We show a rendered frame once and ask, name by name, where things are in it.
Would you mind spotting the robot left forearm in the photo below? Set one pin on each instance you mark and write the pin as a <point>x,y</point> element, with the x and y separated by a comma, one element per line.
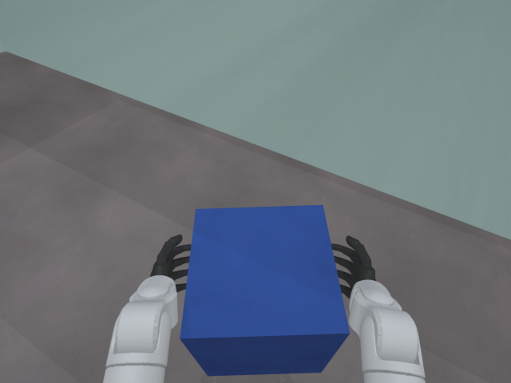
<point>138,351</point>

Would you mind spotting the right robot hand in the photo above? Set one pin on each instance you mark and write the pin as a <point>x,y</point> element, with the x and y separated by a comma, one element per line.
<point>360,267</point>

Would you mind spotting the carton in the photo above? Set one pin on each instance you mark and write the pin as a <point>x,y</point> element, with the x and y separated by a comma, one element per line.
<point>262,293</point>

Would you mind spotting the robot right forearm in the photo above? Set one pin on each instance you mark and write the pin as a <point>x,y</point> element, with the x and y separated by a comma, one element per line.
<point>390,346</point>

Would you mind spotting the left robot hand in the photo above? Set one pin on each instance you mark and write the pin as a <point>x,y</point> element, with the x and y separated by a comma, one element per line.
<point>166,263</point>

